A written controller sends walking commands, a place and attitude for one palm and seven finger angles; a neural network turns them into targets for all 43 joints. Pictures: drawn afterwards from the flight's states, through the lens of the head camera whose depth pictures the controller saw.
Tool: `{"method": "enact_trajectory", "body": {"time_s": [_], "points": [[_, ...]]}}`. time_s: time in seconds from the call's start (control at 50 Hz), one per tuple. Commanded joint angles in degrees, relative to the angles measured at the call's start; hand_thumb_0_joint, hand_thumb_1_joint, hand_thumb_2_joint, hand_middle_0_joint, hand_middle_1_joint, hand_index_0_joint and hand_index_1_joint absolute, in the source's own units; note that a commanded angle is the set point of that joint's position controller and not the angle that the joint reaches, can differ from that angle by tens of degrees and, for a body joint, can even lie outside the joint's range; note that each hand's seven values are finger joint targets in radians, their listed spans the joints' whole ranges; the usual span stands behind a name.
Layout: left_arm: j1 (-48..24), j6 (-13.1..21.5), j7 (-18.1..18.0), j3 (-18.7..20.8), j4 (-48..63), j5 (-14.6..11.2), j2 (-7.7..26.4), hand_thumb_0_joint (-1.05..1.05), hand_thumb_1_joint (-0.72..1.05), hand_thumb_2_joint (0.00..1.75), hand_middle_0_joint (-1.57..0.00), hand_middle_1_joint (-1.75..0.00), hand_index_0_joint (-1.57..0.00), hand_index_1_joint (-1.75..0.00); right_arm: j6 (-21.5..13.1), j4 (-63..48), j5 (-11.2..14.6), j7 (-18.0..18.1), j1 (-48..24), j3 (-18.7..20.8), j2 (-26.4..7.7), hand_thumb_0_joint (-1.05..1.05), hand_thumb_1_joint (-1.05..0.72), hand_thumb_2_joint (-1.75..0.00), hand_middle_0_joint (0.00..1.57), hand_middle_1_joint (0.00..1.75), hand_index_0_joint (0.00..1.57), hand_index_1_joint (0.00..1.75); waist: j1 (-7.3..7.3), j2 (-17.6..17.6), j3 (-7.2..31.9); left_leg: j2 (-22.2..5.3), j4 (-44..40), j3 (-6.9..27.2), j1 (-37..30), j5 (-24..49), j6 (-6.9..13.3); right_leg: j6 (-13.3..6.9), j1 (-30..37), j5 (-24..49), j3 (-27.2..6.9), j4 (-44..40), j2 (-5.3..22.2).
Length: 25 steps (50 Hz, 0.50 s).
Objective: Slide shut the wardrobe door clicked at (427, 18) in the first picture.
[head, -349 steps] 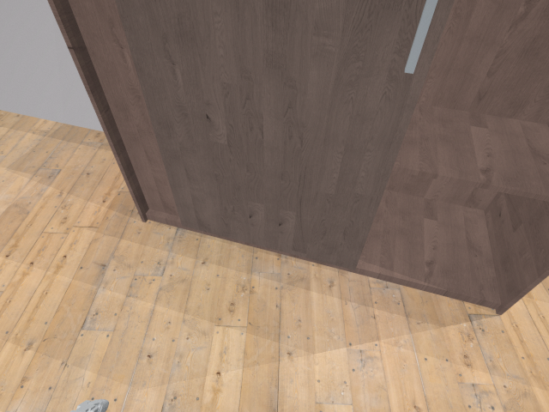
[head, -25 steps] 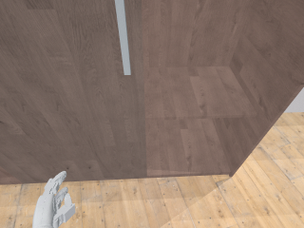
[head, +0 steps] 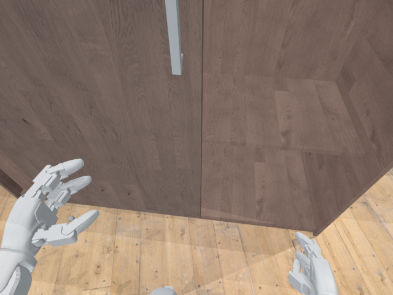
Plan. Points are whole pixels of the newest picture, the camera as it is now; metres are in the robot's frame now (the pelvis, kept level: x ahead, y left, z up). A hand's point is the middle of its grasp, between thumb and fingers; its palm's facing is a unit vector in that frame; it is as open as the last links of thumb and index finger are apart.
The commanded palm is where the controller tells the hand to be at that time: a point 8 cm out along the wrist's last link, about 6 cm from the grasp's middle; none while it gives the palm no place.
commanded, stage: raise the hand with hooked fingers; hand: left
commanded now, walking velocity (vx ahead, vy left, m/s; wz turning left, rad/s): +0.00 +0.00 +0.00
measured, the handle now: (175, 21) +0.53 +0.10 +0.28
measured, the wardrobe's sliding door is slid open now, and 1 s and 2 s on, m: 0.57 0.57 0.57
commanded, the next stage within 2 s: move the hooked fingers beside the handle in 1.42 s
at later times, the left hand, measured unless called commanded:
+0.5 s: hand (29, 146) +0.27 +0.28 +0.21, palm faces +0.06 -0.99 -0.10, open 13.1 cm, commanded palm +0.24 +0.33 +0.22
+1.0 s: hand out of the picture +0.27 +0.32 +0.31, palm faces +0.08 -0.99 -0.12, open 14.0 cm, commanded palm +0.24 +0.36 +0.31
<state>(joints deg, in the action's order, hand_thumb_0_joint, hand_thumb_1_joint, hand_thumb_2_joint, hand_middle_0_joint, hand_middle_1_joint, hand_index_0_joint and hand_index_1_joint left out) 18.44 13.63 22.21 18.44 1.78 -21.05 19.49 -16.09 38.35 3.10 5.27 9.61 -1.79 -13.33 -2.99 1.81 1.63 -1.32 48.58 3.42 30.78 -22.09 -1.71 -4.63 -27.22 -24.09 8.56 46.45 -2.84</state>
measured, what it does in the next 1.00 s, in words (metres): stands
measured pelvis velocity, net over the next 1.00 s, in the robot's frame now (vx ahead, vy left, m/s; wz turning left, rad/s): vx -0.01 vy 0.04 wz -0.01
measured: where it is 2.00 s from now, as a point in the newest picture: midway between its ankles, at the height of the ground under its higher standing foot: outside the picture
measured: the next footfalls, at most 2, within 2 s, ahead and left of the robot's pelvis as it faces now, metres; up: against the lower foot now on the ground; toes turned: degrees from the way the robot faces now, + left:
none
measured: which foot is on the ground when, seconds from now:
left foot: down 0.00-1.00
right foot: down 0.00-1.00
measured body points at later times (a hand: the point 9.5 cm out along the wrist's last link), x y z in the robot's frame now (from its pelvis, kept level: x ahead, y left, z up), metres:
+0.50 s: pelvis +0.02 +0.04 +0.04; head +0.01 +0.04 +0.48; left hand +0.26 +0.34 +0.21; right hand +0.21 -0.21 -0.02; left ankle +0.03 +0.14 -0.70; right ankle +0.01 -0.05 -0.70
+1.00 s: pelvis -0.01 +0.04 +0.04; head -0.05 +0.02 +0.49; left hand +0.26 +0.37 +0.32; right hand +0.21 -0.17 -0.01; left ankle +0.03 +0.14 -0.70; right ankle +0.01 -0.05 -0.70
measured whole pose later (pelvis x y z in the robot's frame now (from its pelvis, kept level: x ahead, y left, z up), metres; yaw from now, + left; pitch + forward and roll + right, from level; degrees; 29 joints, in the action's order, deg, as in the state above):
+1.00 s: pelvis -0.01 +0.04 +0.04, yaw -1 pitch -5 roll -1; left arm -16.8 -27.8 22.3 27.7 2.4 -20.4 33.5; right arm -9.8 38.4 6.5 5.9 7.3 -6.4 -15.9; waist -4.5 3.6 2.0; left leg 1.2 24.1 0.9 9.4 -10.2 1.5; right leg -2.2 -6.0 -11.2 5.6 21.6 -1.1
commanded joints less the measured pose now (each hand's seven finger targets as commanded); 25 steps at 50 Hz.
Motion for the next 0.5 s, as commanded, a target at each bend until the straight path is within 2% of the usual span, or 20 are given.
{"method": "enact_trajectory", "body": {"time_s": [0.0,0.02,0.04,0.1,0.12,0.16,0.18,0.2,0.24,0.3,0.32,0.34,0.38,0.44,0.48], "points": [[-6.3,-3.8,-0.5,13.7,8.6,-3.9,16.6,0.00,0.08,0.55,-0.26,-0.82,-0.26,-0.82,-3.1,-9.2,0.8,1.8,-4.2,3.1,-8.9,0.00,-0.90,-0.90,0.20,0.30,0.20,0.30,0.70,-4.0,10.5,0.6,-5.9,1.2,-2.8,6.6,1.8,9.3,13.3,11.5,-21.5,-17.3,10.2],[-5.7,-4.1,-0.9,12.4,10.3,-4.3,14.1,0.00,0.06,0.54,-0.26,-0.84,-0.26,-0.84,-3.2,-9.6,0.8,1.5,-4.4,2.8,-8.3,0.00,-0.90,-0.90,0.20,0.30,0.20,0.30,0.59,-4.6,10.2,0.7,-6.8,1.2,-3.3,7.7,1.7,9.4,13.9,14.5,-20.8,-17.2,10.1],[-5.2,-4.2,-1.3,12.5,11.4,-4.7,13.4,0.00,0.04,0.53,-0.26,-0.86,-0.26,-0.86,-3.5,-9.9,0.9,1.3,-4.1,2.8,-8.3,0.00,-0.90,-0.90,0.20,0.30,0.20,0.30,0.60,-5.3,10.2,0.8,-7.6,1.0,-4.5,9.0,1.7,9.5,13.9,17.7,-19.8,-17.0,9.6],[-3.2,-4.3,-1.8,13.0,12.6,-4.6,13.3,0.00,-0.03,0.50,-0.27,-0.90,-0.27,-0.90,-4.3,-9.9,1.2,0.8,-3.2,2.9,-8.9,0.00,-0.90,-0.90,0.20,0.30,0.20,0.30,-0.09,-4.9,10.7,0.9,-9.7,0.2,-7.8,13.0,2.0,9.9,15.2,24.6,-17.0,-16.2,7.8],[-4.0,-4.5,-1.7,11.8,13.9,-4.5,12.3,0.00,-0.06,0.49,-0.27,-0.92,-0.27,-0.92,-4.5,-10.0,1.3,0.7,-2.9,2.9,-8.9,0.00,-0.90,-0.90,0.20,0.30,0.20,0.30,0.21,-4.7,10.5,1.0,-10.7,0.1,-8.8,14.0,2.2,10.0,15.0,27.0,-16.4,-16.0,7.5],[-4.9,-5.7,-1.8,11.5,14.7,-4.0,12.7,0.00,-0.10,0.47,-0.27,-0.94,-0.27,-0.94,-4.7,-10.1,1.5,0.8,-2.6,3.0,-9.3,0.00,-0.90,-0.90,0.20,0.30,0.20,0.30,0.05,-3.8,9.2,1.2,-13.0,-0.4,-11.3,15.2,2.5,9.0,13.8,26.0,-13.4,-16.3,5.6],[-6.6,-6.3,-1.9,11.3,16.5,-3.6,13.1,0.00,-0.13,0.46,-0.27,-0.96,-0.27,-0.96,-4.9,-10.2,1.4,1.0,-2.7,3.1,-9.4,0.00,-0.90,-0.90,0.20,0.30,0.20,0.30,0.05,-2.1,9.7,1.3,-14.0,-0.9,-13.2,16.1,2.8,8.3,13.6,25.3,-11.9,-16.6,4.7],[-7.3,-7.1,-2.6,12.0,17.8,-3.4,14.2,0.00,-0.15,0.45,-0.27,-0.98,-0.27,-0.98,-5.2,-10.2,1.4,1.3,-3.1,3.1,-9.4,0.00,-0.90,-0.90,0.20,0.30,0.20,0.30,-0.42,-0.7,9.2,1.4,-14.4,-1.0,-14.2,17.1,2.9,7.6,13.9,25.2,-11.2,-16.8,4.2],[-9.0,-8.4,-3.3,12.2,19.0,-3.1,14.5,0.00,-0.20,0.43,-0.28,-1.00,-0.28,-1.00,-5.4,-9.9,1.4,1.5,-2.9,3.0,-9.3,0.00,-0.90,-0.90,0.20,0.30,0.20,0.30,-0.29,-0.5,8.7,1.4,-16.5,-1.2,-15.8,17.6,3.1,6.8,14.1,24.3,-9.6,-17.7,3.5],[-12.8,-10.4,-4.8,13.5,22.5,-2.3,16.7,0.00,-0.27,0.40,-0.28,-1.05,-0.28,-1.05,-5.4,-9.6,1.3,1.9,-3.6,2.8,-9.3,0.00,-0.90,-0.90,0.20,0.30,0.20,0.30,-0.87,3.0,9.6,1.6,-18.5,-1.5,-19.5,21.1,3.2,5.2,15.9,24.9,-7.1,-18.5,2.1],[-14.1,-11.2,-4.9,12.6,23.0,-2.2,15.9,0.00,-0.29,0.39,-0.29,-1.07,-0.29,-1.07,-5.3,-9.7,1.4,1.9,-3.6,2.5,-8.9,0.00,-0.90,-0.90,0.20,0.30,0.20,0.30,-0.73,2.8,9.3,1.6,-19.8,-1.4,-20.1,21.3,3.1,4.7,15.7,23.8,-6.1,-19.0,1.7],[-15.4,-12.1,-4.9,11.7,23.0,-2.2,15.1,0.00,-0.31,0.38,-0.29,-1.08,-0.29,-1.08,-5.2,-9.7,1.6,2.0,-4.0,2.3,-8.9,0.00,-0.90,-0.90,0.20,0.30,0.20,0.30,-0.43,3.8,8.3,1.5,-20.6,-1.4,-21.2,21.3,3.0,4.5,15.4,23.2,-5.7,-19.7,1.3],[-18.7,-14.1,-5.0,12.0,24.0,-2.0,16.4,0.00,-0.36,0.36,-0.29,-1.11,-0.29,-1.11,-4.9,-9.7,1.5,2.2,-4.5,2.1,-9.0,0.00,-0.90,-0.90,0.20,0.30,0.20,0.30,-0.58,5.7,9.1,1.3,-22.1,-0.9,-23.3,22.3,2.7,3.9,16.5,22.8,-5.0,-20.6,1.0],[-22.4,-18.2,-4.9,10.9,23.5,-1.4,16.2,0.00,-0.43,0.33,-0.29,-1.15,-0.29,-1.15,-4.3,-9.9,1.9,2.0,-5.5,1.4,-9.0,0.00,-0.90,-0.90,0.20,0.30,0.20,0.30,-0.71,5.8,7.0,1.1,-24.1,-0.1,-24.2,22.9,2.3,3.5,17.2,22.1,-4.4,-22.1,0.5],[-25.2,-21.6,-4.4,11.7,22.1,-1.2,17.5,0.00,-0.48,0.31,-0.30,-1.18,-0.30,-1.18,-3.3,-9.9,2.0,2.2,-6.2,1.1,-9.0,0.00,-0.90,-0.90,0.20,0.30,0.20,0.30,-0.81,5.3,7.7,1.1,-25.0,0.0,-25.2,22.7,2.2,3.5,17.8,22.0,-4.4,-23.0,0.5]]}}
